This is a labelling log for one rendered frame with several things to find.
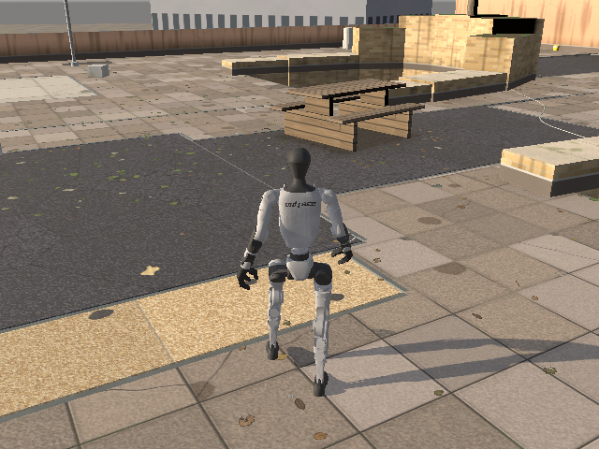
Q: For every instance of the right robot shin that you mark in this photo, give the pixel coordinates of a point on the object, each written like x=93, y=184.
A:
x=321, y=345

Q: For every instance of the left robot foot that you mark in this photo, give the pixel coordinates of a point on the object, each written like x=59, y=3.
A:
x=272, y=352

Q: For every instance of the left robot forearm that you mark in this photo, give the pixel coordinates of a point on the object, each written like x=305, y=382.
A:
x=251, y=251

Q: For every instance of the left robot upper arm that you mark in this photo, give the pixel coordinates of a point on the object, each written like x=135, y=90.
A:
x=263, y=218

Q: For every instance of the right robot upper arm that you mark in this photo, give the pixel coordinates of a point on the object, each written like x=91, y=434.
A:
x=334, y=212

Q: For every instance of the right robot hand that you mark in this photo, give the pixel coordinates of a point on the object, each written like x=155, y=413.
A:
x=347, y=257

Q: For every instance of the right robot forearm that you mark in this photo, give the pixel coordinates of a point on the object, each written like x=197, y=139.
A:
x=345, y=241

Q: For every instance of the left robot hand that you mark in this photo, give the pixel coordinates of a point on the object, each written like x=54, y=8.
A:
x=241, y=276

